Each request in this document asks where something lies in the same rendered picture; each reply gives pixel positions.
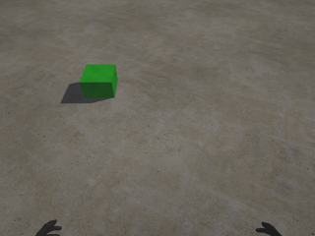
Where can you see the robot right hand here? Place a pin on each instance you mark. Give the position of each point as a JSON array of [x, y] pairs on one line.
[[269, 229]]

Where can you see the carton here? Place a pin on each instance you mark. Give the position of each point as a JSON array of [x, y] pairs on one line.
[[99, 80]]

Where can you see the robot left hand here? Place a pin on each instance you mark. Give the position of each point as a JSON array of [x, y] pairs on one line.
[[48, 227]]

